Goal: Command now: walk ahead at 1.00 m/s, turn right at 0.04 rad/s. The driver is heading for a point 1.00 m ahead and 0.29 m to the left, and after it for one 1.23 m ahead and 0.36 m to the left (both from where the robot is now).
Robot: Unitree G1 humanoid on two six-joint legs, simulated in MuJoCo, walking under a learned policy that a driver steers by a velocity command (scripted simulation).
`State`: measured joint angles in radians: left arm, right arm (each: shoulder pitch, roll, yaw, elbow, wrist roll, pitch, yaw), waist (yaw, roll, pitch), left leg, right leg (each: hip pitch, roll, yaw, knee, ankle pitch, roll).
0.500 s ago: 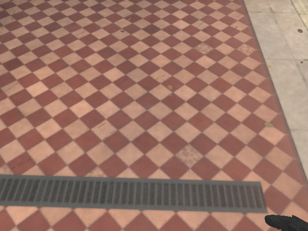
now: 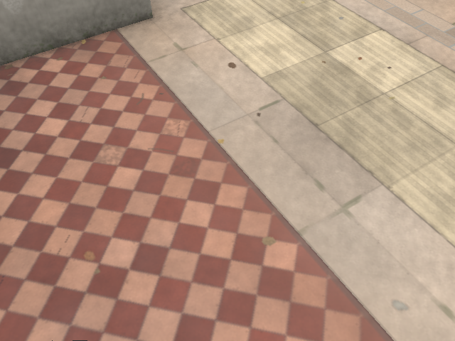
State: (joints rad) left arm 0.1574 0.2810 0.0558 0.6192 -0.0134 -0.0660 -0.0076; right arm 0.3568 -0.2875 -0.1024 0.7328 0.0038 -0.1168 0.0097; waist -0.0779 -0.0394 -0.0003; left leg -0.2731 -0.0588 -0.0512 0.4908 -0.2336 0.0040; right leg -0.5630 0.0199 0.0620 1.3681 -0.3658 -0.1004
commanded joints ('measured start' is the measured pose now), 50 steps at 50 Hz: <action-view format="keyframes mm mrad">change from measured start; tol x32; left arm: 1 -49 -49 -34 -134 16 -31 -7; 8 -135 39 -7 -150 -17 -53 -10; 12 343 237 63 -62 35 -51 8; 50 -270 21 -36 -59 -28 -56 -38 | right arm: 1 -34 7 36 -36 24 -8 12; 28 -317 -31 45 -210 26 77 64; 33 246 -264 -55 -35 45 109 33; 50 87 -105 44 19 -6 -11 -15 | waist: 1 98 109 47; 10 228 66 -112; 12 229 -349 -372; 18 68 -83 80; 31 -100 -116 -61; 34 41 468 -255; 38 85 -63 -70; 50 -36 74 130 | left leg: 1 56 225 -425 -267 -57 238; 8 -185 196 -290 -214 5 176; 14 -806 120 -63 1054 -105 52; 31 -34 -2 248 350 69 176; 33 518 68 -17 221 159 260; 34 725 253 -653 -13 -147 478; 42 -69 173 -299 -274 27 294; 50 151 177 26 -387 272 142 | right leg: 1 -201 -109 50 -193 -12 27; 10 659 -40 -17 -763 199 59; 12 1021 -461 754 -1034 -330 -137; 18 430 -320 203 -1145 109 -55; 26 437 -245 -241 -1235 394 26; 31 606 -283 -295 -750 1482 38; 32 434 -245 -277 -421 1406 53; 33 85 -67 -232 41 224 101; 34 -271 76 -28 336 -221 106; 50 -94 -92 -83 -761 691 60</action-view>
